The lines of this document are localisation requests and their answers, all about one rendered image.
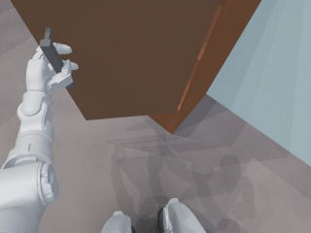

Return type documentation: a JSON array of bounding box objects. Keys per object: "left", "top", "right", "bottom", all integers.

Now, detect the cupboard door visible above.
[{"left": 11, "top": 0, "right": 221, "bottom": 120}]

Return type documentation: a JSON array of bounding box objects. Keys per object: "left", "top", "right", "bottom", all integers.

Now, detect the robot left forearm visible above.
[{"left": 0, "top": 90, "right": 54, "bottom": 171}]

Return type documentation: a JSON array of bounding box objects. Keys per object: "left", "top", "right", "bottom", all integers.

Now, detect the left robot shin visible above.
[{"left": 113, "top": 211, "right": 124, "bottom": 216}]

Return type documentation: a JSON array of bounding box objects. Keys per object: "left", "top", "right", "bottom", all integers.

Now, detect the robot left upper arm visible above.
[{"left": 0, "top": 161, "right": 59, "bottom": 233}]

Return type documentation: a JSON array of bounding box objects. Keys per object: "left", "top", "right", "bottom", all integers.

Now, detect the handle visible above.
[{"left": 40, "top": 27, "right": 74, "bottom": 89}]

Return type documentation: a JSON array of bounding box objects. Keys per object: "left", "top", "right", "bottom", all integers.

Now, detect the robot left thigh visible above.
[{"left": 100, "top": 215, "right": 132, "bottom": 233}]

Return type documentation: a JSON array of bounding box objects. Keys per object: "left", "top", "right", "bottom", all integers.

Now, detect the left robot hand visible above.
[{"left": 25, "top": 43, "right": 79, "bottom": 98}]

